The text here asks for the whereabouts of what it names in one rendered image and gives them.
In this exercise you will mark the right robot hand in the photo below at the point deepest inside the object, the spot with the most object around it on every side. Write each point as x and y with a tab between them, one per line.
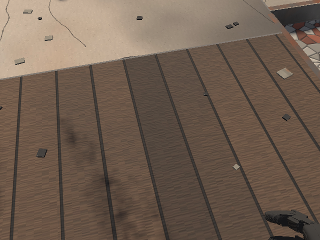
296	221

